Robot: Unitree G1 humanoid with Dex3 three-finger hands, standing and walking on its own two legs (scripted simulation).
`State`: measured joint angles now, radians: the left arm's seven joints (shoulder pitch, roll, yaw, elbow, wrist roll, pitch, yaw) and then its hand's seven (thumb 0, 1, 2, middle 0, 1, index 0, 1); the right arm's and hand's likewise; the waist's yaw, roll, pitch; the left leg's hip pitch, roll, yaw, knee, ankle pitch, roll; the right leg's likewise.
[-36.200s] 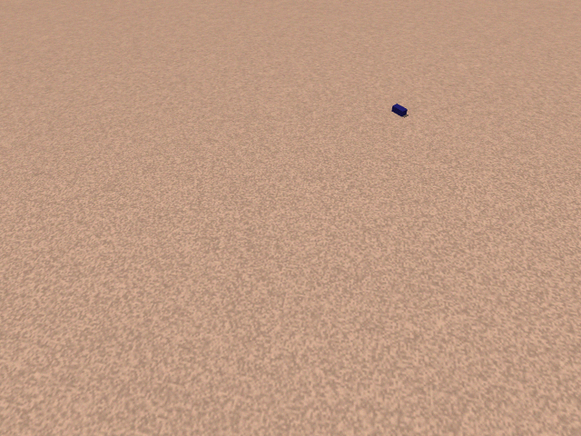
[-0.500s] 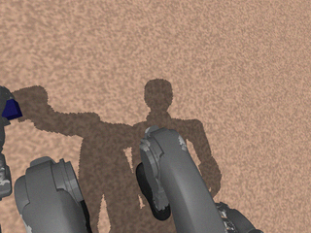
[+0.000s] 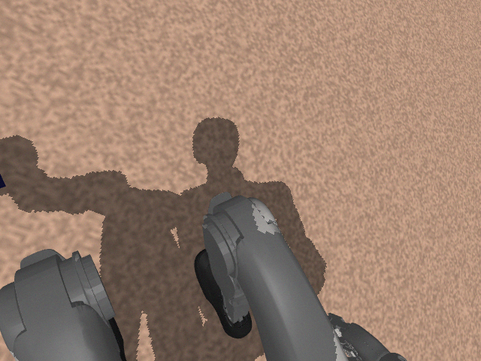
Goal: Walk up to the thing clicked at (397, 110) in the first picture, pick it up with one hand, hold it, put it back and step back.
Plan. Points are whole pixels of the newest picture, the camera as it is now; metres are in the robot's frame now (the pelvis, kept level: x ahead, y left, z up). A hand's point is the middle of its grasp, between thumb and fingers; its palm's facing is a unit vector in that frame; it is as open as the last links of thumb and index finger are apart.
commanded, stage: rest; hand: left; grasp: from above
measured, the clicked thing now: out of the picture +0.44 +0.30 -0.27
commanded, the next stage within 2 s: open in 0.62 s
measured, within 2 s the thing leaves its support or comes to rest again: rests again in 0.28 s
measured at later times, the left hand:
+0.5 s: hand out of the picture +0.43 +0.30 -0.25, palm faces -0.44 -0.15 -0.88, open 7.0 cm
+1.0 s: hand out of the picture +0.43 +0.30 -0.25, palm faces -0.44 -0.15 -0.88, open 7.9 cm
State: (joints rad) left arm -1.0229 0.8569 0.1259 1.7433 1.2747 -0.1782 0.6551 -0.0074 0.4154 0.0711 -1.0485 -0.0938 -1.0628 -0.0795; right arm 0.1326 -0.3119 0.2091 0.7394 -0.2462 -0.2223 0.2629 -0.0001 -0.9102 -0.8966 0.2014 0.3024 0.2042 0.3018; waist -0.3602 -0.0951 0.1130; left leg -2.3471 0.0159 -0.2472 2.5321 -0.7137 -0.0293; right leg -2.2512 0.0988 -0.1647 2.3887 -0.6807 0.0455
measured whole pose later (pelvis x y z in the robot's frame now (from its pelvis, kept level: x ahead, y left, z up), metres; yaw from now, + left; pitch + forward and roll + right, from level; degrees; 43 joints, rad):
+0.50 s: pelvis +0.00 +0.00 +0.00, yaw -1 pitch +27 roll -13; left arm -1.03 0.92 0.12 1.79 1.26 -0.20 0.69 -0.01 0.43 0.06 -1.04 -0.11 -1.05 -0.09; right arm 0.10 -0.33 0.26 0.73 -0.27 -0.26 0.28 0.00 -0.91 -0.90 0.20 0.30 0.20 0.30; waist -0.38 -0.12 0.16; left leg -2.33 0.02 -0.27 2.55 -0.72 -0.03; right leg -2.24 0.11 -0.18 2.39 -0.67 0.05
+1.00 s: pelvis -0.01 +0.00 +0.00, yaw -2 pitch +26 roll -14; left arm -1.03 0.94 0.10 1.80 1.24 -0.19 0.70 0.00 0.36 0.22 -0.92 -0.25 -0.88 -0.22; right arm 0.09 -0.34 0.29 0.69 -0.27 -0.27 0.29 0.00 -0.91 -0.90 0.20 0.30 0.20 0.30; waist -0.39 -0.14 0.18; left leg -2.32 0.02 -0.28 2.54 -0.71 -0.02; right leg -2.21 0.11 -0.19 2.37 -0.66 0.06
